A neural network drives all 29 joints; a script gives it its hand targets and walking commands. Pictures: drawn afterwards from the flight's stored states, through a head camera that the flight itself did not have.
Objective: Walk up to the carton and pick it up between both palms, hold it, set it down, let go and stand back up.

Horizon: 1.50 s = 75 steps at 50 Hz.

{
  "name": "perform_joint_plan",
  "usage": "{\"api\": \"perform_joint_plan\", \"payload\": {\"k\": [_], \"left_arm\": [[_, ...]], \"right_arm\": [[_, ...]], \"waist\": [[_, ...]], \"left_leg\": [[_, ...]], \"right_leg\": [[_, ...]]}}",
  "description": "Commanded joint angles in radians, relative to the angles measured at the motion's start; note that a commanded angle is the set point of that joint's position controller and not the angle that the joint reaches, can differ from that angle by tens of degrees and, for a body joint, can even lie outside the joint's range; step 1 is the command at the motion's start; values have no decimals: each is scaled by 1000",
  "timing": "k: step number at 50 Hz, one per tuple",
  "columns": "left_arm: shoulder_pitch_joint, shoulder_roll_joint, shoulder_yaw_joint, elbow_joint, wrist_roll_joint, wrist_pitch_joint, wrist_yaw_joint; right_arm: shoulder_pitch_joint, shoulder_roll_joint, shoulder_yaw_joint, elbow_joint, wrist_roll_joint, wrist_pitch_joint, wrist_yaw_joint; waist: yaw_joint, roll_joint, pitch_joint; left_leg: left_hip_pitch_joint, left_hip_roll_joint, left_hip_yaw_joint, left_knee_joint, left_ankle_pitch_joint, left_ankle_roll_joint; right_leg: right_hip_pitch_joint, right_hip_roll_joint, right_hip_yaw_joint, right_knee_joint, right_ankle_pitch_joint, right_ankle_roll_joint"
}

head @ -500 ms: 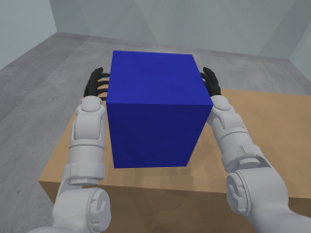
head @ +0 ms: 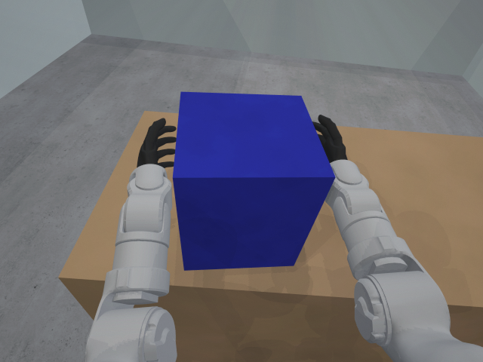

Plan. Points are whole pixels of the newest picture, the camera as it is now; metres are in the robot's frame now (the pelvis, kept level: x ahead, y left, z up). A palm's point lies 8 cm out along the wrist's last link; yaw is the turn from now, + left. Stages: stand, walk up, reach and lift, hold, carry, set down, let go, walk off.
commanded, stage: set down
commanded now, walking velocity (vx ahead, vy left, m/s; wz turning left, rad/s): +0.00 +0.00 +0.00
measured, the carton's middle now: (241, 185) +0.41 +0.03 +0.10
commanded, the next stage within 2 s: none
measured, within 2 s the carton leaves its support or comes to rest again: rests again in 0.82 s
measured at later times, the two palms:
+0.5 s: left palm (152, 181) +0.37 +0.17 +0.13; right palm (329, 172) +0.42 -0.12 +0.14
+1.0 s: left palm (153, 193) +0.37 +0.18 +0.10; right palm (323, 183) +0.42 -0.12 +0.11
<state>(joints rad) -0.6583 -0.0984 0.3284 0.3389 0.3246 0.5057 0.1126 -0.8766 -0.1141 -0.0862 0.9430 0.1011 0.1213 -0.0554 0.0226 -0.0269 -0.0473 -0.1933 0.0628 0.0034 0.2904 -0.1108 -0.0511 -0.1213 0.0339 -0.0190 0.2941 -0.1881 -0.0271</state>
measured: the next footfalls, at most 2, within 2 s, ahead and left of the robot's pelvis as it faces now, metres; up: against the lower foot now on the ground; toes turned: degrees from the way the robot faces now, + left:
none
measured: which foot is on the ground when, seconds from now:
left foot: down 0.00-1.00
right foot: down 0.00-1.00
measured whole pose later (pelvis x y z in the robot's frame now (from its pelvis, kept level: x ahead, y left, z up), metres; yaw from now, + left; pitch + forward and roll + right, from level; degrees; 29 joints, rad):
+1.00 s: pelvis +0.00 +0.00 +0.00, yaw +0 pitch +4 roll +0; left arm -0.60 -0.13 0.35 0.48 0.33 0.29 0.13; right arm -0.81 -0.06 -0.26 1.02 -0.09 -0.04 0.00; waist 0.06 -0.03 -0.07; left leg -0.27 0.07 0.00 0.30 -0.10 -0.06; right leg -0.20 0.04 -0.03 0.30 -0.18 -0.03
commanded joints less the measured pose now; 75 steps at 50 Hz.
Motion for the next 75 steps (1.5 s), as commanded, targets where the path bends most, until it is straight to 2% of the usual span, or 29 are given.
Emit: {"api": "perform_joint_plan", "payload": {"k": [1,4,6,10,12,14,16,19,23,24,25,28,35,42,45,46,49,54,60,61,64,72,75], "left_arm": [[-586,-522,-374,-106,-113,-62,-106],[-569,-515,-368,-95,-104,-66,-107],[-581,-532,-392,-95,-113,-73,-106],[-593,-556,-429,-90,-117,-96,-94],[-595,-551,-418,-77,-112,-104,-91],[-590,-547,-403,-59,-101,-110,-92],[-581,-552,-396,-50,-98,-116,-89],[-582,-542,-373,-32,-83,-126,-85],[-556,-527,-325,0,-58,-134,-86],[-567,-532,-327,-7,-62,-139,-86],[-565,-532,-325,-1,-71,-144,-86],[-565,-526,-304,17,-60,-156,-88],[-559,-538,-315,54,-64,-196,-94],[-563,-573,-349,46,-63,-251,-85],[-542,-560,-340,61,-57,-262,-79],[-535,-562,-345,57,-57,-266,-78],[-505,-545,-308,82,-38,-268,-78],[-483,-550,-287,95,-30,-279,-79],[-475,-546,-273,118,-17,-297,-83],[-457,-533,-262,134,-12,-298,-86],[-443,-534,-244,149,1,-303,-92],[-409,-525,-211,168,27,-316,-104],[-387,-516,-191,186,34,-315,-111]], "right_arm": [[-645,536,227,-261,22,-91,110],[-597,520,198,-215,1,-90,112],[-597,518,173,-212,-15,-99,114],[-593,507,141,-206,-47,-126,125],[-596,510,130,-195,-62,-132,129],[-609,515,133,-196,-65,-140,133],[-609,515,124,-182,-70,-143,139],[-622,521,127,-175,-70,-150,143],[-613,534,124,-145,-76,-150,148],[-606,534,118,-137,-80,-150,149],[-616,536,124,-147,-81,-155,150],[-595,533,101,-119,-104,-158,153],[-554,540,52,-88,-162,-184,151],[-535,559,46,-91,-187,-229,157],[-535,553,56,-102,-187,-238,157],[-527,545,53,-94,-187,-241,160],[-505,533,49,-72,-193,-241,163],[-489,530,44,-66,-206,-250,167],[-460,527,-4,-34,-238,-259,174],[-447,520,-13,-21,-244,-257,173],[-438,518,-29,-23,-257,-261,180],[-393,522,-74,-5,-301,-264,190],[-374,525,-80,-4,-312,-260,191]], "waist": [[15,-2,-468],[4,-1,-431],[-19,8,-436],[-28,44,-488],[-22,39,-482],[-1,44,-471],[3,44,-460],[27,47,-473],[52,29,-440],[45,26,-440],[55,17,-455],[55,0,-434],[17,-16,-443],[18,37,-506],[34,36,-495],[29,40,-487],[51,22,-441],[59,-1,-432],[43,13,-411],[40,1,-383],[50,2,-370],[47,1,-333],[45,-17,-296]], "left_leg": [[360,-72,42,77,362,24],[372,-68,43,72,348,21],[379,-64,40,71,331,15],[397,-58,37,82,340,3],[386,-59,38,81,325,6],[360,-63,45,77,311,8],[349,-61,45,74,301,9],[337,-62,53,73,302,11],[304,-66,63,62,283,21],[307,-64,63,60,280,20],[306,-64,64,62,288,22],[295,-62,70,48,261,26],[291,-61,71,50,255,23],[304,-59,70,76,333,6],[295,-58,70,74,331,6],[295,-57,68,71,326,5],[282,-54,74,59,307,11],[273,-52,79,50,312,15],[261,-51,85,37,271,15],[257,-51,87,31,263,17],[242,-51,93,21,237,20],[207,-53,102,5,211,26],[190,-55,107,-5,187,32]], "right_leg": [[-22,13,-61,-19,372,78],[-37,14,-67,-28,350,74],[-70,15,-76,-32,319,71],[-114,17,-88,-39,281,56],[-116,15,-86,-36,273,57],[-106,11,-83,-33,261,58],[-105,12,-84,-30,255,58],[-89,12,-80,-27,261,58],[-66,8,-68,-28,261,62],[-67,10,-72,-26,256,61],[-69,10,-72,-25,267,64],[-64,9,-71,-32,246,61],[-67,7,-79,-28,267,64],[-65,7,-82,-15,323,56],[-58,6,-82,-16,326,54],[-66,9,-82,-18,309,51],[-55,7,-81,-26,297,52],[-43,9,-82,-28,299,50],[-62,6,-81,-37,254,45],[-53,7,-84,-39,256,47],[-44,4,-80,-39,245,50],[-3,1,-76,-30,250,56],[12,0,-75,-31,255,62]]}}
